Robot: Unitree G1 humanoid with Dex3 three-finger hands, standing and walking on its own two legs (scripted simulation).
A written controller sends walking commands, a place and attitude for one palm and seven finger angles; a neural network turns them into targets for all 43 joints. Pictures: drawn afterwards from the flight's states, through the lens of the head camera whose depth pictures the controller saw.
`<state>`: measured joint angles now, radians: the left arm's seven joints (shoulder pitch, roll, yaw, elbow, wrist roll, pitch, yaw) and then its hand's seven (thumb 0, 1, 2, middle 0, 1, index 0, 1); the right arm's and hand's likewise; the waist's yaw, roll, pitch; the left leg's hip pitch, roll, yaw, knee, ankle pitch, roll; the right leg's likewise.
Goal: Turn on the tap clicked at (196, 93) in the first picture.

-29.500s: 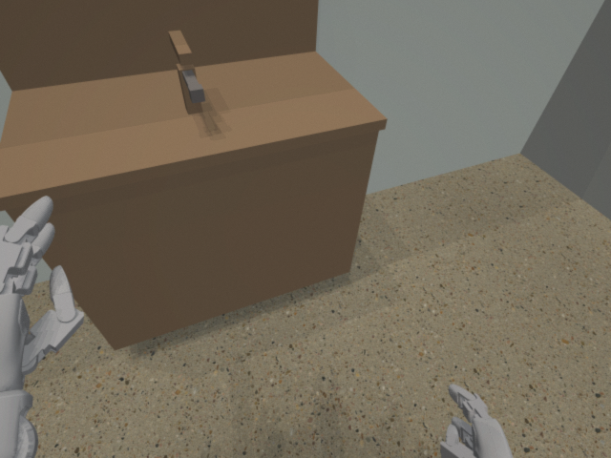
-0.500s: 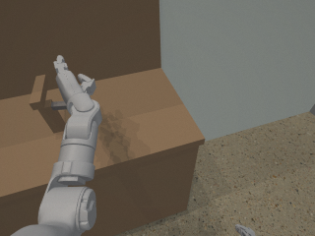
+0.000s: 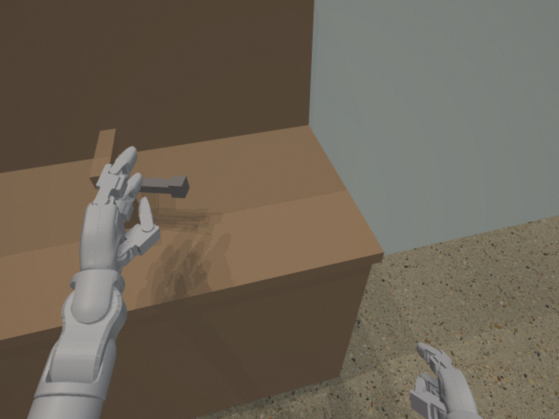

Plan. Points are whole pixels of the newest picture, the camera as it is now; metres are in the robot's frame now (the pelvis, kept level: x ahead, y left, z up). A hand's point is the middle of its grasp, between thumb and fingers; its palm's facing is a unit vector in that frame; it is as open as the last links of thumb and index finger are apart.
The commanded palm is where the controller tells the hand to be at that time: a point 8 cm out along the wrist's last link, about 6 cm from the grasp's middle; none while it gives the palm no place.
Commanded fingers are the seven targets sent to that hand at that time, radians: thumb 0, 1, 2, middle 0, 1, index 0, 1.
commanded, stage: draw the hand back beside the body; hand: left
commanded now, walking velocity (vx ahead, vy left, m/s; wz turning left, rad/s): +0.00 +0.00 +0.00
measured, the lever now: (179, 186) +0.46 +0.23 +0.09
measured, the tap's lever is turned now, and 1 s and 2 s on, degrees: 70 70 70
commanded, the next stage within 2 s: step back with the hand held close in 0.86 s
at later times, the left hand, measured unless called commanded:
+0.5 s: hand (98, 278) +0.23 +0.24 +0.15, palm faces +0.33 -0.89 -0.32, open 7.5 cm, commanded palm +0.18 +0.29 +0.17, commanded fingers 0.00 0.90 0.90 -0.20 -0.30 -0.20 -0.30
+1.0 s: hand (83, 290) +0.20 +0.24 +0.16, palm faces +0.38 -0.86 -0.34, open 7.4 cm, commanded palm +0.16 +0.29 +0.17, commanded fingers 0.00 0.90 0.90 -0.20 -0.30 -0.20 -0.30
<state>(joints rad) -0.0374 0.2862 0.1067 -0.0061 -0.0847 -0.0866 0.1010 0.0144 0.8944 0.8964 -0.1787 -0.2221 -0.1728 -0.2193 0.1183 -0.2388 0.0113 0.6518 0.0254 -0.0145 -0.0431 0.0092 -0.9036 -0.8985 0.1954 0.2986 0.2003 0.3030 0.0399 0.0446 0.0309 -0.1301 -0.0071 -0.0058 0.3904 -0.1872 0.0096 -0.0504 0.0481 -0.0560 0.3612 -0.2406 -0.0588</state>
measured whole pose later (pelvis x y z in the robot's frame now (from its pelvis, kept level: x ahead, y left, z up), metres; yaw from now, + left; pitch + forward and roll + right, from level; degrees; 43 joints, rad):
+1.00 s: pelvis +0.01 +0.00 +0.00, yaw +1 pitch -5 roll -1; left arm 0.42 0.34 0.24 -0.37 -0.08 -0.13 0.10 0.02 0.89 0.90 -0.21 -0.30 -0.21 -0.30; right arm 0.18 -0.22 0.02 0.64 0.00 -0.06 -0.04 0.01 -0.90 -0.90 0.20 0.30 0.20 0.30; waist 0.05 0.06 0.02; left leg -0.12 -0.01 -0.02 0.43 -0.22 0.01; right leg -0.02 0.05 -0.07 0.36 -0.25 -0.05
